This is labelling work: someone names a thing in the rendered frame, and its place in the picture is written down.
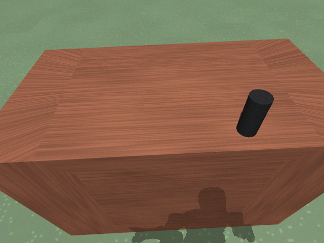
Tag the can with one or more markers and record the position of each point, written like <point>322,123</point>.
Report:
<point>255,109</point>

